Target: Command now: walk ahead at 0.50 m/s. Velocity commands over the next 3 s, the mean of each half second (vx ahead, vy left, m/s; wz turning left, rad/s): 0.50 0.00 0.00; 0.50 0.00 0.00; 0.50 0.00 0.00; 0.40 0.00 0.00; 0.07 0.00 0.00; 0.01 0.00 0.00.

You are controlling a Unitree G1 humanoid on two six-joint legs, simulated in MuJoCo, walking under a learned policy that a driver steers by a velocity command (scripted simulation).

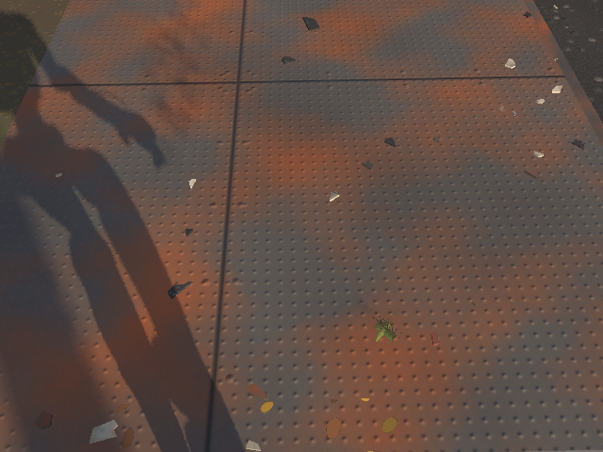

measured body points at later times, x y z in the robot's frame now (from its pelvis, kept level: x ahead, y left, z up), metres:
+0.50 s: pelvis +0.28 +0.05 +0.00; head +0.29 +0.06 +0.45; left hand +0.46 +0.30 -0.11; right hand +0.26 -0.21 -0.13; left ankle +0.21 +0.14 -0.74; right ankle +0.47 -0.13 -0.68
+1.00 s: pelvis +0.56 -0.02 +0.01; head +0.58 -0.02 +0.46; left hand +0.56 +0.25 -0.13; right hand +0.72 -0.28 -0.11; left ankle +0.72 +0.17 -0.67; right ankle +0.52 -0.10 -0.74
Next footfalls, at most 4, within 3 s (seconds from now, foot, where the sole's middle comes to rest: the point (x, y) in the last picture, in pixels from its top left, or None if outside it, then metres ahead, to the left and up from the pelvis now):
0.10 left None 0.25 0.14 -0.78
0.66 right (382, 424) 0.56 -0.10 -0.78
1.22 left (289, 296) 0.89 0.14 -0.78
1.78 right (380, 212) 1.20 -0.11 -0.78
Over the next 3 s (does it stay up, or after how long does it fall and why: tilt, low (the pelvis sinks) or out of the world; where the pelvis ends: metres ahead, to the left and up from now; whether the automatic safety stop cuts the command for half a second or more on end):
stays up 1.19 0.00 0.00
